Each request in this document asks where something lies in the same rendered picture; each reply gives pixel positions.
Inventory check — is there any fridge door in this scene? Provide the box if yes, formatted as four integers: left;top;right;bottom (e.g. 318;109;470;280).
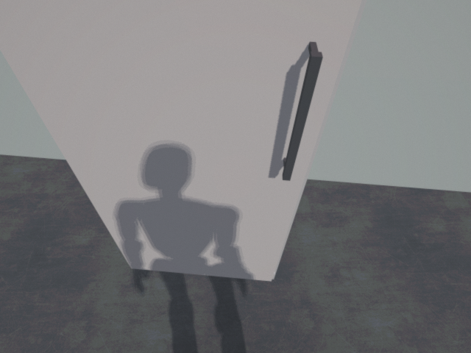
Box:
0;0;362;281

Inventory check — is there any handle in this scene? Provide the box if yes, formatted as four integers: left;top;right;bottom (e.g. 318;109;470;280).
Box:
283;42;323;181

